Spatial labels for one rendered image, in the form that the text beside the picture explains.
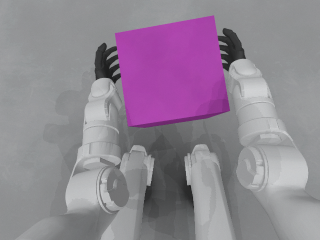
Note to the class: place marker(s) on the right robot upper arm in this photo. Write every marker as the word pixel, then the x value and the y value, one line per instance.
pixel 277 176

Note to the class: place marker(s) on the robot right forearm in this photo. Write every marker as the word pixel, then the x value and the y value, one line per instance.
pixel 254 107

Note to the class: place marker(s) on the robot left hand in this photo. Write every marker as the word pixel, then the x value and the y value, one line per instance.
pixel 102 65

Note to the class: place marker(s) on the carton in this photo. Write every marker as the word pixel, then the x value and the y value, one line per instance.
pixel 172 73

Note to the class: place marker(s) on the robot left shin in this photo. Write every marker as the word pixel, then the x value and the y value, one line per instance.
pixel 126 156

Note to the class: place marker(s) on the robot shin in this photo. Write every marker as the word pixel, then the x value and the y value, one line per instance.
pixel 126 156
pixel 213 156

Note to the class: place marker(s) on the robot right hand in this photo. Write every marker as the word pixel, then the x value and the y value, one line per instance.
pixel 233 48

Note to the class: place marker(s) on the robot left forearm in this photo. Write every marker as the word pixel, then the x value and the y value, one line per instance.
pixel 100 143

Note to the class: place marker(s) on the left robot upper arm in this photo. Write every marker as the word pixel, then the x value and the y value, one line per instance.
pixel 93 200

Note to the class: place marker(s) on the robot right shin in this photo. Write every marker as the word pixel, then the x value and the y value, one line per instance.
pixel 213 156

